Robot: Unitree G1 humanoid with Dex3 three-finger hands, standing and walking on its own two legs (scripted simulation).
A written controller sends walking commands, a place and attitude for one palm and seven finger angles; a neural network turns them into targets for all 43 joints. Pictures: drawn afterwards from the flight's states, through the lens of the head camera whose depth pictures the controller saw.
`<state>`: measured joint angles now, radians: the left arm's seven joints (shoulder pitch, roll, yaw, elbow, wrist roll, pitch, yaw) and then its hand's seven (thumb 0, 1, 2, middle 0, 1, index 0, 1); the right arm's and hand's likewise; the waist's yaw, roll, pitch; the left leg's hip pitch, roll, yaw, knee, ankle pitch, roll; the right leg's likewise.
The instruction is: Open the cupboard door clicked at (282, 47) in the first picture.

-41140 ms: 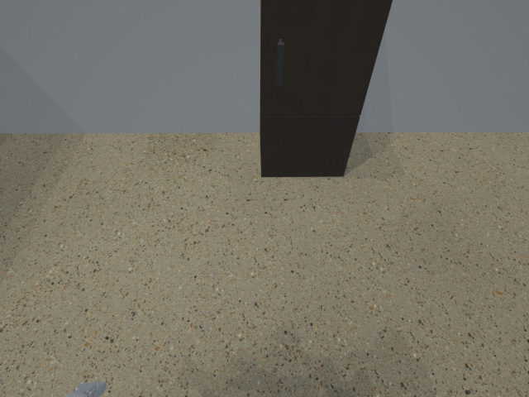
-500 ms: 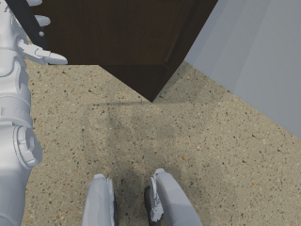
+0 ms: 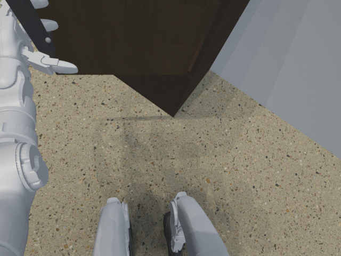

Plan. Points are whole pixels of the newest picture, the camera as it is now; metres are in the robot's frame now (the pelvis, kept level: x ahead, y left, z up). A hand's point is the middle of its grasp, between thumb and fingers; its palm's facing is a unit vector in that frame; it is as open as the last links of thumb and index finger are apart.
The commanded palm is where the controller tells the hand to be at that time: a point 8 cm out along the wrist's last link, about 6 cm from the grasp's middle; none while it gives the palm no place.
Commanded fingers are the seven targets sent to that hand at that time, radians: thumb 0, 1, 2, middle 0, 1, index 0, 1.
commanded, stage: close the thumb around the handle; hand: left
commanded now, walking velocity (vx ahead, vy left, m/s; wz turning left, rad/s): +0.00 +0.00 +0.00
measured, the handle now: (34, 16) +0.60 +0.23 +0.06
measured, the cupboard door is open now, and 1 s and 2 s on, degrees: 41 44 83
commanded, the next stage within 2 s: pull the door open along its arc in 0.60 s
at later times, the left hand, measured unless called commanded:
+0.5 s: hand (47, 39) +0.56 +0.20 +0.05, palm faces +0.04 -1.00 -0.02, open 6.0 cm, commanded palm +0.54 +0.22 +0.05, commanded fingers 0.00 0.90 0.90 -0.40 -1.35 -0.40 -1.35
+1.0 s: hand (48, 50) +0.53 +0.20 +0.05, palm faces +0.04 -1.00 -0.01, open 5.9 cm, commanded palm +0.48 +0.23 +0.05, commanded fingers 0.00 0.90 0.90 -0.40 -1.35 -0.40 -1.35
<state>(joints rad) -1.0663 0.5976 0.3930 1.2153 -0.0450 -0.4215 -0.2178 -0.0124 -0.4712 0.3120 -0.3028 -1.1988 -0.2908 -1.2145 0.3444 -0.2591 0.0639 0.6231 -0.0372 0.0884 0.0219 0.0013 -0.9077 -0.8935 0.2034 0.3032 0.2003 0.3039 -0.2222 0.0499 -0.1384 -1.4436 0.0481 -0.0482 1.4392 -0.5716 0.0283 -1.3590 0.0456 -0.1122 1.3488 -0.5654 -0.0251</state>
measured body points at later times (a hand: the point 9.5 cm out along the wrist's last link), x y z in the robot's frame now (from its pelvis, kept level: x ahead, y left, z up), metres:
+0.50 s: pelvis +0.00 +0.01 +0.00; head +0.19 +0.05 +0.40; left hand +0.55 +0.26 +0.05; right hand -0.01 -0.25 -0.10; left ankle +0.03 +0.10 -0.58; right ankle +0.03 -0.11 -0.58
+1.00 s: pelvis +0.01 +0.01 +0.01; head +0.19 +0.03 +0.42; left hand +0.53 +0.25 +0.05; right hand +0.01 -0.25 -0.10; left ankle +0.03 +0.10 -0.58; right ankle +0.03 -0.11 -0.58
